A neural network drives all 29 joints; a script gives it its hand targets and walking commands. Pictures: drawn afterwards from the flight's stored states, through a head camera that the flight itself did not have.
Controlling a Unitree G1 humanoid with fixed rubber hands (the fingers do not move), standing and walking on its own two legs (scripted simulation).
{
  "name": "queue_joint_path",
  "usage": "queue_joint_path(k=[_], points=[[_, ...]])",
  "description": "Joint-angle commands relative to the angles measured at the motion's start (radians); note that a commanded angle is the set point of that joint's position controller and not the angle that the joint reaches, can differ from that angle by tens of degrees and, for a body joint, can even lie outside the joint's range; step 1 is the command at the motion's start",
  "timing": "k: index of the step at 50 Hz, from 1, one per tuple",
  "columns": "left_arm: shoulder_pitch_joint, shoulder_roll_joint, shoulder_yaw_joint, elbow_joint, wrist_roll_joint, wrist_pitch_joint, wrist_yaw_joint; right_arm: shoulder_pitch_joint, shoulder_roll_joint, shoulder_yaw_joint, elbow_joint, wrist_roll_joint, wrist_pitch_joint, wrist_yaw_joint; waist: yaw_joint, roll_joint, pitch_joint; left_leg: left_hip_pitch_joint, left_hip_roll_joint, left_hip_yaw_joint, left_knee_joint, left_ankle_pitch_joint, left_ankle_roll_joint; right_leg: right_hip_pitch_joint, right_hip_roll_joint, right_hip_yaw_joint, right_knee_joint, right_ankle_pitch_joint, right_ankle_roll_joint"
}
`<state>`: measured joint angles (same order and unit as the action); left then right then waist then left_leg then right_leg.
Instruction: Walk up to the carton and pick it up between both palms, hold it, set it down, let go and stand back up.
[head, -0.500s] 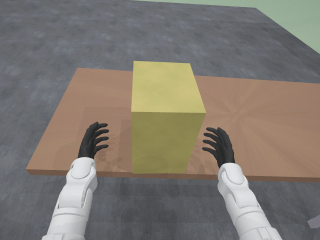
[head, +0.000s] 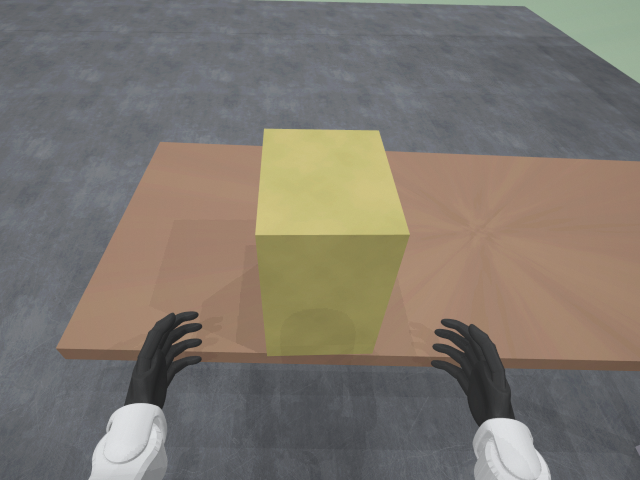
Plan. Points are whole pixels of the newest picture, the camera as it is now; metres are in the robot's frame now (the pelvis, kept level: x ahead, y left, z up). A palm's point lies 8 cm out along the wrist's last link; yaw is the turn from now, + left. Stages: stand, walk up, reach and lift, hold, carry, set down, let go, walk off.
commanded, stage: set down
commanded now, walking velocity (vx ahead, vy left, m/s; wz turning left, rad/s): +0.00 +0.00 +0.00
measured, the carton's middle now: (321, 247) +0.43 +0.02 +0.05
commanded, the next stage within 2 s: let go in 1.86 s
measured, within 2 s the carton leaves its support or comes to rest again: neither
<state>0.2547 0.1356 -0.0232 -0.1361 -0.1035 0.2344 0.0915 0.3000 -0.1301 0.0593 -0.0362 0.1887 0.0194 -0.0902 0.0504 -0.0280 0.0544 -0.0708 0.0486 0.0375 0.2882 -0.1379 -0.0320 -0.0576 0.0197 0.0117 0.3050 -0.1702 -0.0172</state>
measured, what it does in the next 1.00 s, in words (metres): stands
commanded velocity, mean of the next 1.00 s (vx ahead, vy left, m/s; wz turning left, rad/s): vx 0.00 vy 0.00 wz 0.00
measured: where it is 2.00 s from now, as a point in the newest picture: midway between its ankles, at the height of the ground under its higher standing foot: outside the picture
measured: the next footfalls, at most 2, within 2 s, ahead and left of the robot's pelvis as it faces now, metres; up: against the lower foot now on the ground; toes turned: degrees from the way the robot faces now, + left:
none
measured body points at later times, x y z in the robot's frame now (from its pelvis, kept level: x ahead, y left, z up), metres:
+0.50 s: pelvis +0.01 +0.01 +0.00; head +0.01 +0.03 +0.45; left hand +0.20 +0.21 +0.00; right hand +0.21 -0.17 +0.01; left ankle +0.02 +0.14 -0.75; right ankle +0.00 -0.11 -0.75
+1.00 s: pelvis +0.03 +0.01 +0.00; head +0.04 +0.02 +0.45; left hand +0.19 +0.22 -0.04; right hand +0.20 -0.19 -0.03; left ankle +0.02 +0.14 -0.75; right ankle +0.00 -0.11 -0.75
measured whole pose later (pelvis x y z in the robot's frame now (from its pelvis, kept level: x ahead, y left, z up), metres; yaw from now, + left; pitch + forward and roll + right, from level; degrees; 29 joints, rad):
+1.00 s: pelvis +0.03 +0.01 +0.00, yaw +0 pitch -3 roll +0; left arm 0.38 0.17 -0.02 0.15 -0.05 0.05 0.05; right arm 0.39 -0.17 0.04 0.24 0.12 -0.13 0.00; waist 0.04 -0.02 0.08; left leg -0.04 0.04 0.04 0.28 -0.17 -0.03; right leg -0.02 0.01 0.01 0.26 -0.19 -0.01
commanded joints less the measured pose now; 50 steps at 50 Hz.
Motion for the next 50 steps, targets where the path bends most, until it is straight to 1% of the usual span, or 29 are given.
queue_joint_path(k=[1,4,5,6,7,9,10,11,14,16,17,20,21,23,24,27,30,31,32,33,36,39,40,41,42,45,46,49,50], points=[[-0.009,0.056,0.028,-0.155,-0.006,-0.056,-0.017,-0.004,-0.045,-0.011,-0.213,-0.012,-0.036,-0.01,0.008,0.005,-0.076,0.111,-0.068,0.035,-0.016,0.114,0.02,-0.077,0.001,0.007,-0.094,0.067,0.009],[0.008,0.066,0.026,-0.143,-0.008,-0.066,-0.022,0.01,-0.038,-0.015,-0.234,-0.026,-0.032,-0.013,0.005,-0.01,-0.032,0.106,-0.067,0.032,-0.028,0.068,0.027,-0.099,-0.003,0.005,-0.105,0.018,0.013],[0.008,0.067,0.022,-0.171,-0.013,-0.077,-0.02,0.02,-0.035,-0.01,-0.25,-0.028,-0.035,-0.011,0.006,-0.004,-0.029,0.103,-0.065,0.032,-0.029,0.067,0.027,-0.104,-0.003,0.002,-0.105,0.006,0.012],[0.009,0.075,0.018,-0.189,-0.02,-0.087,-0.017,0.019,-0.035,-0.014,-0.266,-0.029,-0.038,-0.011,0.007,-0.013,-0.018,0.103,-0.061,0.031,-0.03,0.062,0.027,-0.107,-0.003,0.002,-0.105,-0.007,0.011],[0.001,0.081,0.012,-0.208,-0.026,-0.097,-0.012,0.017,-0.037,-0.028,-0.273,-0.031,-0.041,-0.007,0.001,-0.006,-0.027,0.102,-0.058,0.027,-0.028,0.056,0.026,-0.112,-0.004,-0.001,-0.105,-0.026,0.006],[0.013,0.079,0.002,-0.2,-0.026,-0.108,-0.004,0.023,-0.04,-0.029,-0.27,-0.031,-0.042,0.003,0.004,0.011,-0.028,0.099,-0.055,0.023,-0.026,0.058,0.022,-0.118,-0.002,-0.004,-0.102,-0.039,-0.003],[0.012,0.085,0.006,-0.199,-0.029,-0.112,-0.001,0.031,-0.037,-0.031,-0.262,-0.031,-0.039,0.008,0.008,0.009,-0.026,0.1,-0.054,0.024,-0.026,0.051,0.024,-0.12,-0.004,-0.002,-0.105,-0.051,-0.005],[0.011,0.083,0.0,-0.179,-0.027,-0.114,0.001,0.031,-0.036,-0.04,-0.247,-0.034,-0.04,0.012,-0.001,0.014,-0.028,0.099,-0.054,0.024,-0.024,0.038,0.023,-0.126,-0.005,-0.002,-0.104,-0.062,-0.006],[0.021,0.071,-0.005,-0.142,-0.019,-0.111,0.003,0.046,-0.041,-0.047,-0.203,-0.033,-0.03,0.026,-0.004,0.03,-0.022,0.102,-0.052,0.023,-0.03,0.017,0.022,-0.124,-0.006,-0.001,-0.109,-0.092,-0.015],[0.036,0.068,-0.009,-0.117,-0.008,-0.103,0.003,0.053,-0.048,-0.049,-0.174,-0.036,-0.025,0.03,-0.004,0.036,-0.021,0.105,-0.051,0.022,-0.029,0.03,0.019,-0.116,-0.004,-0.002,-0.109,-0.085,-0.02],[0.049,0.066,-0.011,-0.119,-0.003,-0.102,0.003,0.061,-0.052,-0.052,-0.161,-0.033,-0.023,0.033,-0.006,0.049,-0.022,0.109,-0.052,0.023,-0.029,0.041,0.016,-0.11,0.0,-0.004,-0.108,-0.077,-0.021],[0.073,0.068,0.0,-0.091,0.013,-0.099,-0.001,0.072,-0.066,-0.056,-0.138,-0.034,-0.03,0.039,-0.005,0.038,-0.031,0.13,-0.054,0.022,-0.02,0.104,0.011,-0.103,0.006,-0.008,-0.107,-0.032,-0.02],[0.079,0.07,0.003,-0.079,0.024,-0.101,-0.002,0.078,-0.065,-0.051,-0.124,-0.036,-0.032,0.041,-0.001,0.048,-0.028,0.131,-0.055,0.023,-0.015,0.133,0.006,-0.097,0.007,-0.009,-0.103,-0.008,-0.02],[0.083,0.067,0.006,-0.107,0.031,-0.114,0.004,0.075,-0.076,-0.059,-0.127,-0.034,-0.05,0.049,0.005,0.056,-0.036,0.137,-0.052,0.019,-0.012,0.175,0.0,-0.088,0.016,-0.017,-0.097,0.021,-0.023],[0.083,0.068,0.003,-0.103,0.033,-0.119,0.007,0.067,-0.083,-0.064,-0.125,-0.034,-0.059,0.054,0.006,0.059,-0.043,0.137,-0.05,0.018,-0.009,0.189,-0.003,-0.085,0.017,-0.019,-0.093,0.031,-0.024],[0.098,0.061,-0.005,-0.091,0.032,-0.142,0.009,0.076,-0.098,-0.078,-0.114,-0.037,-0.084,0.066,0.0,0.046,-0.044,0.146,-0.048,0.015,-0.003,0.23,-0.01,-0.083,0.026,-0.029,-0.092,0.065,-0.026],[0.12,0.06,0.005,-0.022,0.037,-0.157,-0.004,0.095,-0.104,-0.063,-0.072,-0.043,-0.105,0.072,0.001,0.034,-0.037,0.161,-0.055,0.023,0.005,0.261,-0.007,-0.085,0.024,-0.022,-0.095,0.104,-0.021],[0.129,0.063,0.003,-0.023,0.033,-0.168,-0.007,0.107,-0.107,-0.061,-0.069,-0.041,-0.114,0.074,-0.003,0.031,-0.049,0.165,-0.057,0.022,0.009,0.279,-0.007,-0.079,0.024,-0.024,-0.092,0.125,-0.019],[0.13,0.066,0.005,-0.024,0.032,-0.177,-0.009,0.113,-0.107,-0.058,-0.054,-0.042,-0.122,0.076,-0.001,0.034,-0.053,0.166,-0.057,0.021,0.012,0.297,-0.007,-0.071,0.024,-0.023,-0.092,0.145,-0.02],[0.137,0.059,0.006,0.004,0.041,-0.181,-0.014,0.122,-0.112,-0.056,-0.021,-0.04,-0.128,0.08,-0.003,0.036,-0.05,0.18,-0.06,0.023,0.014,0.31,-0.011,-0.072,0.025,-0.023,-0.093,0.161,-0.018],[0.138,0.071,0.015,0.042,0.039,-0.199,-0.027,0.119,-0.119,-0.057,0.016,-0.045,-0.149,0.078,-0.013,0.017,-0.07,0.19,-0.064,0.024,0.022,0.321,-0.011,-0.07,0.024,-0.023,-0.093,0.189,-0.012],[0.124,0.081,0.023,0.047,0.044,-0.219,-0.026,0.099,-0.124,-0.059,0.051,-0.044,-0.169,0.083,-0.005,0.033,-0.062,0.181,-0.062,0.025,0.018,0.32,-0.015,-0.071,0.024,-0.024,-0.092,0.189,-0.013],[0.118,0.087,0.022,0.046,0.039,-0.226,-0.027,0.1,-0.12,-0.059,0.043,-0.046,-0.177,0.082,-0.007,0.027,-0.068,0.18,-0.062,0.026,0.018,0.314,-0.013,-0.068,0.02,-0.023,-0.092,0.196,-0.011],[0.108,0.085,0.026,0.075,0.05,-0.227,-0.027,0.093,-0.122,-0.061,0.089,-0.051,-0.178,0.086,-0.008,0.03,-0.066,0.182,-0.062,0.026,0.019,0.3,-0.013,-0.079,0.021,-0.025,-0.091,0.178,-0.01],[0.111,0.089,0.028,0.103,0.046,-0.228,-0.032,0.09,-0.12,-0.058,0.091,-0.053,-0.183,0.086,-0.012,0.018,-0.06,0.177,-0.064,0.027,0.018,0.291,-0.011,-0.082,0.018,-0.023,-0.094,0.184,-0.007],[0.108,0.098,0.038,0.134,0.049,-0.229,-0.042,0.087,-0.125,-0.049,0.118,-0.06,-0.192,0.081,-0.016,0.017,-0.059,0.173,-0.069,0.032,0.02,0.287,-0.007,-0.077,0.008,-0.017,-0.093,0.213,-0.001],[0.102,0.098,0.036,0.143,0.053,-0.227,-0.042,0.082,-0.126,-0.056,0.141,-0.065,-0.192,0.084,-0.014,0.031,-0.05,0.172,-0.067,0.032,0.016,0.281,-0.01,-0.083,0.011,-0.022,-0.095,0.194,-0.003],[0.082,0.107,0.047,0.175,0.061,-0.223,-0.049,0.061,-0.127,-0.061,0.171,-0.074,-0.199,0.084,-0.014,0.02,-0.052,0.161,-0.068,0.035,0.013,0.253,-0.005,-0.078,0.006,-0.024,-0.095,0.181,0.0],[0.073,0.104,0.042,0.199,0.063,-0.219,-0.051,0.048,-0.131,-0.066,0.188,-0.077,-0.197,0.084,-0.019,0.018,-0.043,0.158,-0.068,0.035,0.01,0.239,-0.006,-0.085,0.006,-0.025,-0.096,0.171,0.003]])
